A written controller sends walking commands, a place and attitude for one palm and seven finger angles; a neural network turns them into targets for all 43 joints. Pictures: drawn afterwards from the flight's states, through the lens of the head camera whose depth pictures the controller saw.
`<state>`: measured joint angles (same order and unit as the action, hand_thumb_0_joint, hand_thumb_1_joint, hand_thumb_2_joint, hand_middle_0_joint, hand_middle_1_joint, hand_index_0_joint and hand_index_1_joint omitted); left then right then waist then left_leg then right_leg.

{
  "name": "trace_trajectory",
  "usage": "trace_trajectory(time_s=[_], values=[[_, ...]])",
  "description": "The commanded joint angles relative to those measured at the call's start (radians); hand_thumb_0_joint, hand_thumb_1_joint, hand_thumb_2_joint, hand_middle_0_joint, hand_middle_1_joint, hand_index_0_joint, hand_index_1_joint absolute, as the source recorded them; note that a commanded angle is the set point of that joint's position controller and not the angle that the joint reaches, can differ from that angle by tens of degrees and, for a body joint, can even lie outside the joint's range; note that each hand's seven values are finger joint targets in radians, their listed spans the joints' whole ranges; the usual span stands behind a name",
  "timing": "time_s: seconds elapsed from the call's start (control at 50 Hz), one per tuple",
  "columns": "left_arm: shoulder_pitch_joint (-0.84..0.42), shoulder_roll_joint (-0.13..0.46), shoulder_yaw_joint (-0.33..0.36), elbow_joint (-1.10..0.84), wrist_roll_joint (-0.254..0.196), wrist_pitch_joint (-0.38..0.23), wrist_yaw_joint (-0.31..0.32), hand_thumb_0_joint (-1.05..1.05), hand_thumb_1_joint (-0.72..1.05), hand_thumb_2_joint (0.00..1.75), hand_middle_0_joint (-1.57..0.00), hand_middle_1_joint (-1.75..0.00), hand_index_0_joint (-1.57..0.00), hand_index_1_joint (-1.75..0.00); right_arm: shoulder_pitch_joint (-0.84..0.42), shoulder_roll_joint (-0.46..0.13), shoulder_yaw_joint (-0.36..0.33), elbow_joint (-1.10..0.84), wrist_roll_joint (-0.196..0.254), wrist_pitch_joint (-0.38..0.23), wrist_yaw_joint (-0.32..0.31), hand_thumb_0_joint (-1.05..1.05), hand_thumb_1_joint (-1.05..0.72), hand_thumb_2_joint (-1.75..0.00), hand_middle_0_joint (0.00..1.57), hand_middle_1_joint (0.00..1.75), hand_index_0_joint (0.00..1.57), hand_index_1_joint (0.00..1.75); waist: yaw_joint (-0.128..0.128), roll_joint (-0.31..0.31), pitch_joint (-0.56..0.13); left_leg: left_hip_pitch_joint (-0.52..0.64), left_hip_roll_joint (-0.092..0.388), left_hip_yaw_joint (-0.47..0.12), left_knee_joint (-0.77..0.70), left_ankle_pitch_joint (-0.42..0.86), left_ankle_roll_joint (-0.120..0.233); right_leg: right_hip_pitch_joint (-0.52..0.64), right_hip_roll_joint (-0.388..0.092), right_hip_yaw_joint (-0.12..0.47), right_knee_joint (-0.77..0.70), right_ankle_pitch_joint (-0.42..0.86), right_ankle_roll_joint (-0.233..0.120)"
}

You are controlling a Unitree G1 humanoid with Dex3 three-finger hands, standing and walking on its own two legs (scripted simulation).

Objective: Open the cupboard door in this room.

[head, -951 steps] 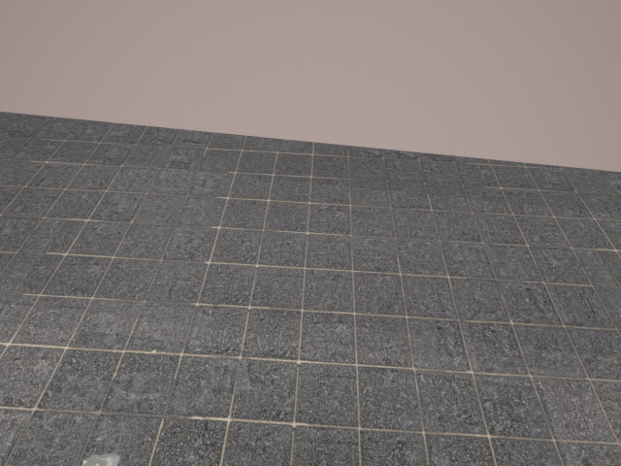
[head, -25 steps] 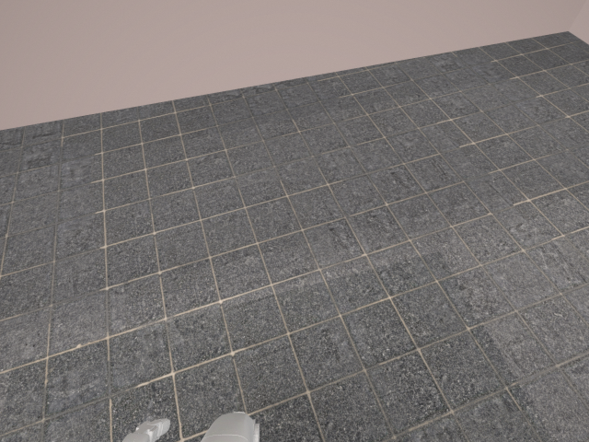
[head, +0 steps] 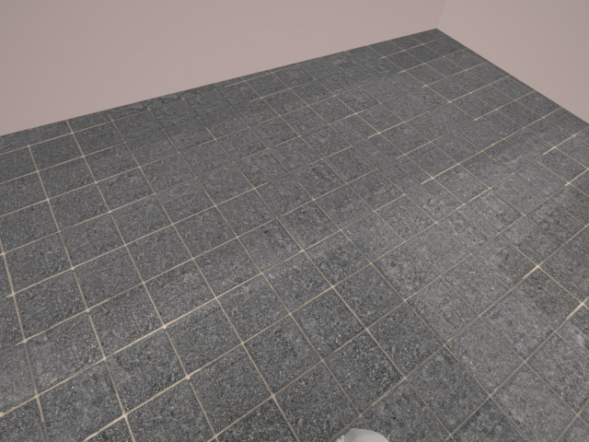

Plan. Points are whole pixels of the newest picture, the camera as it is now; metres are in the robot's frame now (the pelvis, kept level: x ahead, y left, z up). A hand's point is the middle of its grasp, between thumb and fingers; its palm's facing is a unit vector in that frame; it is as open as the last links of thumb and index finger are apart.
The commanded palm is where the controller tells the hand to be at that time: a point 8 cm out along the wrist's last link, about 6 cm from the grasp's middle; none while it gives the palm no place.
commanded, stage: turn or walk to find it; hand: left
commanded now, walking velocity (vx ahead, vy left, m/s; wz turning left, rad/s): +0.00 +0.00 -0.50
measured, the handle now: out of the picture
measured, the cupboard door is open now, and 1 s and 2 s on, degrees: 0 0 0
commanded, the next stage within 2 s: none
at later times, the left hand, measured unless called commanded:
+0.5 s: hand out of the picture +0.12 +0.13 -0.17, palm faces -0.22 -0.95 -0.21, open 7.4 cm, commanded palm none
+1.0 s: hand (227, 407) +0.19 +0.11 -0.16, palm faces -0.50 -0.85 -0.19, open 7.4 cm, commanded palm none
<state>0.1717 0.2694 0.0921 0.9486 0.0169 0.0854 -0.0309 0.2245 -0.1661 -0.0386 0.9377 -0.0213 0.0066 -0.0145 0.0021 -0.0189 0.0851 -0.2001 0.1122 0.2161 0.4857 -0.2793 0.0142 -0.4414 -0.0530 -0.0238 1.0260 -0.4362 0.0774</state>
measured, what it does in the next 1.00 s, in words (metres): steps on the spot, turning right: right foot, then left foot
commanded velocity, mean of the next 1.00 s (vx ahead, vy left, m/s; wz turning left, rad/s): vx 0.10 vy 0.00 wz -0.50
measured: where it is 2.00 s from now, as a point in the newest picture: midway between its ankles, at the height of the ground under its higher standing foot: (381, 414)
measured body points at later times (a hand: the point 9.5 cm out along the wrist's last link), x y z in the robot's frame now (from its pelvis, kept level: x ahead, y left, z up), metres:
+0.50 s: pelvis -0.01 -0.04 +0.00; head +0.03 -0.05 +0.44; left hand +0.13 +0.18 -0.15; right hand +0.01 -0.32 -0.15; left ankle +0.02 +0.11 -0.69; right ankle -0.01 -0.14 -0.74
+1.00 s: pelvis +0.01 -0.02 +0.00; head +0.04 -0.03 +0.45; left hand +0.22 +0.16 -0.15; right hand -0.10 -0.24 -0.14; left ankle +0.03 +0.09 -0.74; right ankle -0.06 -0.16 -0.69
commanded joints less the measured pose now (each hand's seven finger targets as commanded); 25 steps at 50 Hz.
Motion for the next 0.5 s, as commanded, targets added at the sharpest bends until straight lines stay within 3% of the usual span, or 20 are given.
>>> trace_trajectory(time_s=[0.0,0.04,0.06,0.08,0.1,0.12,0.14,0.16,0.18,0.22,0.24,0.28,0.4,0.48], values=[[-0.103,0.011,-0.009,-0.11,0.002,-0.038,0.001,0.0,0.9,0.9,-0.2,-0.3,-0.2,-0.3,0.074,-0.223,-0.072,-0.019,-0.005,-0.014,-0.009,0.0,-0.9,-0.9,0.2,0.3,0.2,0.3,-0.058,0.221,-0.103,0.159,0.252,-0.135,-0.097,0.502,0.121,-0.022,0.0,-0.06,-0.173,-0.041,-0.013],[-0.079,0.013,-0.01,-0.106,0.001,-0.047,0.004,0.0,0.9,0.9,-0.2,-0.3,-0.2,-0.3,0.061,-0.234,-0.079,-0.016,-0.005,-0.012,-0.005,0.0,-0.9,-0.9,0.2,0.3,0.2,0.3,-0.047,0.244,-0.119,0.154,0.259,-0.11,-0.049,0.527,0.103,0.041,0.015,-0.081,-0.294,-0.016,-0.032],[-0.056,0.02,-0.009,-0.099,0.001,-0.051,0.007,0.0,0.9,0.9,-0.2,-0.3,-0.2,-0.3,0.056,-0.231,-0.08,-0.014,-0.003,-0.01,-0.002,0.0,-0.9,-0.9,0.2,0.3,0.2,0.3,-0.034,0.225,-0.116,0.12,0.253,-0.092,-0.013,0.505,0.08,0.104,0.024,-0.092,-0.38,0.053,-0.042],[-0.004,0.033,-0.005,-0.084,0.002,-0.057,0.009,0.0,0.9,0.9,-0.2,-0.3,-0.2,-0.3,0.039,-0.231,-0.079,-0.019,0.0,-0.008,-0.001,0.0,-0.9,-0.9,0.2,0.3,0.2,0.3,0.0,0.192,-0.131,0.073,0.237,-0.057,0.052,0.448,0.044,0.198,0.029,-0.101,-0.501,0.172,-0.051],[0.074,0.086,0.004,-0.062,0.006,-0.069,0.016,0.0,0.9,0.9,-0.2,-0.3,-0.2,-0.3,0.04,-0.211,-0.075,-0.025,0.006,-0.007,0.003,0.0,-0.9,-0.9,0.2,0.3,0.2,0.3,0.039,0.075,-0.164,-0.034,0.202,-0.017,0.2,0.319,-0.014,0.363,-0.028,-0.031,-0.628,0.325,-0.075],[0.112,0.202,0.025,-0.052,0.015,-0.081,0.032,0.0,0.9,0.9,-0.2,-0.3,-0.2,-0.3,0.031,-0.123,-0.051,-0.067,0.009,-0.002,0.007,0.0,-0.9,-0.9,0.2,0.3,0.2,0.3,0.058,-0.272,-0.15,-0.347,0.067,0.022,0.416,-0.245,-0.079,0.525,-0.29,0.312,-0.687,0.625,-0.175],[0.158,0.226,0.025,-0.041,-0.007,-0.073,0.039,0.0,0.9,0.9,-0.2,-0.3,-0.2,-0.3,-0.037,-0.136,-0.044,-0.099,0.01,0.015,-0.003,0.0,-0.9,-0.9,0.2,0.3,0.2,0.3,0.091,-0.23,-0.151,-0.382,0.015,-0.109,0.569,-0.384,-0.081,0.445,-0.373,0.359,-0.656,0.848,-0.265],[0.136,0.212,0.037,-0.045,-0.006,-0.068,0.051,0.0,0.9,0.9,-0.2,-0.3,-0.2,-0.3,-0.061,-0.125,-0.042,-0.103,0.01,0.029,-0.013,0.0,-0.9,-0.9,0.2,0.3,0.2,0.3,0.076,-0.255,-0.142,-0.398,0.005,-0.181,0.653,-0.351,-0.076,0.394,-0.337,0.375,-0.672,0.791,-0.279],[0.074,0.189,0.032,-0.061,-0.003,-0.066,0.055,0.0,0.9,0.9,-0.2,-0.3,-0.2,-0.3,-0.059,-0.142,-0.044,-0.089,0.008,0.031,-0.015,0.0,-0.9,-0.9,0.2,0.3,0.2,0.3,0.056,-0.216,-0.107,-0.426,0.013,-0.22,0.698,-0.29,-0.075,0.367,-0.308,0.358,-0.681,0.659,-0.283],[-0.019,0.135,0.011,-0.092,-0.004,-0.069,0.049,0.0,0.9,0.9,-0.2,-0.3,-0.2,-0.3,-0.025,-0.154,-0.049,-0.053,0.001,0.03,-0.005,0.0,-0.9,-0.9,0.2,0.3,0.2,0.3,0.006,-0.116,-0.091,-0.385,0.02,-0.213,0.691,-0.149,-0.09,0.317,-0.218,0.238,-0.672,0.572,-0.238],[-0.037,0.127,0.008,-0.099,-0.004,-0.073,0.046,0.0,0.9,0.9,-0.2,-0.3,-0.2,-0.3,-0.002,-0.152,-0.047,-0.045,-0.001,0.031,-0.004,0.0,-0.9,-0.9,0.2,0.3,0.2,0.3,-0.005,-0.118,-0.101,-0.363,0.014,-0.206,0.675,-0.118,-0.096,0.304,-0.197,0.213,-0.676,0.565,-0.225],[-0.037,0.129,0.007,-0.101,-0.002,-0.076,0.045,0.0,0.9,0.9,-0.2,-0.3,-0.2,-0.3,0.01,-0.151,-0.046,-0.04,-0.001,0.031,-0.003,0.0,-0.9,-0.9,0.2,0.3,0.2,0.3,-0.007,-0.117,-0.11,-0.336,0.002,-0.198,0.637,-0.095,-0.102,0.291,-0.179,0.21,-0.682,0.547,-0.223],[0.007,0.149,0.015,-0.085,0.004,-0.073,0.039,0.0,0.9,0.9,-0.2,-0.3,-0.2,-0.3,-0.066,-0.15,-0.041,-0.075,0.004,0.026,-0.006,0.0,-0.9,-0.9,0.2,0.3,0.2,0.3,0.02,-0.087,-0.088,-0.305,-0.028,-0.196,0.498,-0.124,-0.103,0.266,-0.177,0.303,-0.692,0.478,-0.257],[0.004,0.164,0.023,-0.081,0.008,-0.068,0.04,0.0,0.9,0.9,-0.2,-0.3,-0.2,-0.3,-0.07,-0.145,-0.033,-0.093,0.013,0.011,-0.012,0.0,-0.9,-0.9,0.2,0.3,0.2,0.3,0.018,-0.122,-0.137,-0.228,-0.054,-0.194,0.304,-0.164,-0.087,0.308,-0.17,0.354,-0.644,0.581,-0.271]])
